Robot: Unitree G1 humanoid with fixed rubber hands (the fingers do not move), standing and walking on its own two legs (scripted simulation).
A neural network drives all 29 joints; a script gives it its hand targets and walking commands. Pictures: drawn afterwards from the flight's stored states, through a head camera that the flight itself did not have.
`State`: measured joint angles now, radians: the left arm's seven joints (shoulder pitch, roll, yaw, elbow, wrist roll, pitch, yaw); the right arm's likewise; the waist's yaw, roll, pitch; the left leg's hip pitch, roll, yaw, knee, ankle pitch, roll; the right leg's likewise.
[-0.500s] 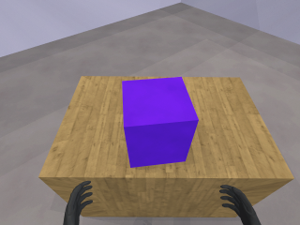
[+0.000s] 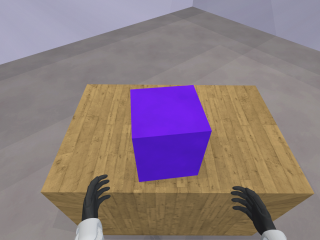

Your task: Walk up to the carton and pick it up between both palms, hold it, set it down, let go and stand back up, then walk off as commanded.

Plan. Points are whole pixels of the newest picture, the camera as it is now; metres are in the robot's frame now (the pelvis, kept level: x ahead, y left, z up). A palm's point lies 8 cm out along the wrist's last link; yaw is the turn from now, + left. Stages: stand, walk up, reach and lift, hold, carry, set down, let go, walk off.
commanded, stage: reach and lift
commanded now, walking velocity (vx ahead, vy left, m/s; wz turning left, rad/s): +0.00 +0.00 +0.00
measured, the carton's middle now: (165, 134) +0.47 -0.02 -0.04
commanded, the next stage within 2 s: none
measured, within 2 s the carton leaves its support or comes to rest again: neither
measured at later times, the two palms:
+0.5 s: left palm (99, 180) +0.27 +0.15 +0.02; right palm (254, 186) +0.26 -0.24 +0.00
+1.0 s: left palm (105, 147) +0.33 +0.14 +0.07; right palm (246, 153) +0.33 -0.22 +0.04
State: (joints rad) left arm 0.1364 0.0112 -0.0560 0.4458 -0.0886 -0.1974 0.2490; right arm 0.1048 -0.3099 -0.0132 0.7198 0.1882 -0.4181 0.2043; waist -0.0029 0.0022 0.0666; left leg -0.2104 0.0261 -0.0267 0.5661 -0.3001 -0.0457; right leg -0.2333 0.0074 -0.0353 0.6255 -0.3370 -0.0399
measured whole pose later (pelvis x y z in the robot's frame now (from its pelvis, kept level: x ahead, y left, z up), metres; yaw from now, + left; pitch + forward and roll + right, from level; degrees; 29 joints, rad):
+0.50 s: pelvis +0.01 +0.00 +0.01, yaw +0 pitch -1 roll +1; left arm 0.00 0.01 -0.06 0.25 -0.09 0.08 0.25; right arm -0.05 -0.31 -0.01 0.57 0.20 -0.24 0.14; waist 0.00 0.00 0.06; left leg -0.20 0.03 -0.02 0.48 -0.26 -0.05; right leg -0.23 0.01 -0.03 0.55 -0.30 -0.04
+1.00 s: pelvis -0.01 +0.00 +0.01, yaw -1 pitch +1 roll +1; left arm -0.37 0.06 -0.06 0.30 -0.10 0.39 0.27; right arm -0.38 -0.31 -0.01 0.65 0.21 0.01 0.08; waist 0.02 0.00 0.05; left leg -0.25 0.05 -0.02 0.47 -0.23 -0.05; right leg -0.28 0.03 -0.03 0.52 -0.25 -0.04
